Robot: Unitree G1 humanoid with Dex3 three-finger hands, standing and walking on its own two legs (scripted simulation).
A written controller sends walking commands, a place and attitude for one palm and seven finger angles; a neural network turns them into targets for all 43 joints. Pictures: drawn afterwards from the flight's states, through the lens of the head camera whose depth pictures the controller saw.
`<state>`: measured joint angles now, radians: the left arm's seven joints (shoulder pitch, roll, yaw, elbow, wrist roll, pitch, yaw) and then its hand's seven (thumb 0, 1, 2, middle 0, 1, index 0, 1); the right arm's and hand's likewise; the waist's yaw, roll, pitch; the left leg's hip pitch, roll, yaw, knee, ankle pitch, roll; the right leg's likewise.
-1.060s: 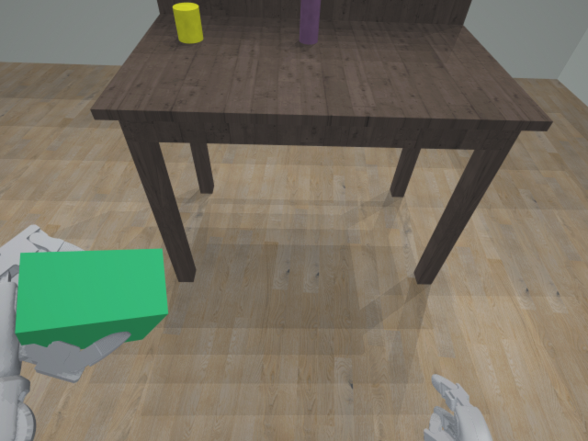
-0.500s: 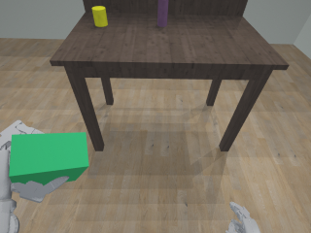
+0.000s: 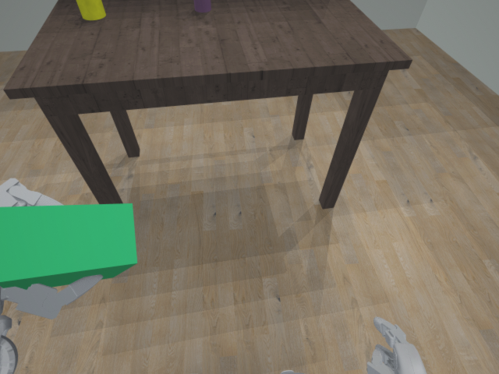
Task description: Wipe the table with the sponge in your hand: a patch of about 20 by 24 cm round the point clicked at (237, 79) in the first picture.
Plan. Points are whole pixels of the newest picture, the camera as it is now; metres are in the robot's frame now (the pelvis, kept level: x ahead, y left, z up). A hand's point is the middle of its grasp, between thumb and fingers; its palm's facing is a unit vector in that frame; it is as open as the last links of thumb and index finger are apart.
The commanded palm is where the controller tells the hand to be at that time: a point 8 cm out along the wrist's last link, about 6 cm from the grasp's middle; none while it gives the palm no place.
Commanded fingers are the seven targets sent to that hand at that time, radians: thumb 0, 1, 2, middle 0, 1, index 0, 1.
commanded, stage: turn to face it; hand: left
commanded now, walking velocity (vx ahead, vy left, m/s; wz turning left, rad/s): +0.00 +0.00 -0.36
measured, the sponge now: (86, 248) +0.23 +0.21 +0.16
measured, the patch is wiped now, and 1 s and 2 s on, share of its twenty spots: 0.00 0.00 0.00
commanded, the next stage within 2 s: take the last steps up to it in 0.36 s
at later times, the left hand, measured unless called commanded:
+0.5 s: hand (85, 241) +0.23 +0.20 +0.18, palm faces +0.25 -0.85 -0.46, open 10.2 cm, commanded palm +0.17 +0.25 +0.19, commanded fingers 0.00 0.10 1.30 -1.20 -1.60 -1.20 -1.60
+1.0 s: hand (93, 229) +0.25 +0.20 +0.17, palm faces +0.23 -0.85 -0.47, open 10.2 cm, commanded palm +0.20 +0.26 +0.19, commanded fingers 0.00 0.10 1.30 -1.20 -1.60 -1.20 -1.60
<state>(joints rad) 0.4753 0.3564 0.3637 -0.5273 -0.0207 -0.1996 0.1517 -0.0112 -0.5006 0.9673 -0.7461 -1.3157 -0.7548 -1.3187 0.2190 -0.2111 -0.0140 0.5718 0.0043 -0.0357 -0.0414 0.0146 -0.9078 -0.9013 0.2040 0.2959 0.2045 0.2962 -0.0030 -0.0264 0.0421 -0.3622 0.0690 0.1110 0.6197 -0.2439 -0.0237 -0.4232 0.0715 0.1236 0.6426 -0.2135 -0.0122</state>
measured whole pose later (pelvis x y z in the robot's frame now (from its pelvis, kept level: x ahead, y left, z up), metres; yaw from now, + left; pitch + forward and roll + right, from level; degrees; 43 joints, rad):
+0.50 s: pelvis -0.02 -0.01 +0.01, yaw -8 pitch +2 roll +1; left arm 0.51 0.39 0.38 -0.52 -0.01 -0.23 0.14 -0.01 -0.50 0.97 -0.75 -1.32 -0.76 -1.32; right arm 0.20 -0.21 0.00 0.56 0.00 -0.04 -0.04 0.01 -0.91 -0.90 0.20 0.30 0.20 0.30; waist -0.01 -0.02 0.01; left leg -0.26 0.02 0.05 0.58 -0.37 -0.02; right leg -0.42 0.07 0.06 0.54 -0.15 -0.05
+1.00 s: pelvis +0.00 +0.00 +0.02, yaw -7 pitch +0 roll +1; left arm 0.53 0.36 0.35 -0.46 0.01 -0.26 0.14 -0.01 -0.50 0.98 -0.75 -1.32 -0.76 -1.32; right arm 0.24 -0.22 -0.02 0.65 0.00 -0.04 -0.04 0.02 -0.91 -0.90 0.20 0.30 0.20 0.30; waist -0.03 -0.01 0.04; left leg -0.47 0.09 0.07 0.86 -0.34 -0.01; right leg -0.22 -0.06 -0.12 0.49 -0.28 -0.02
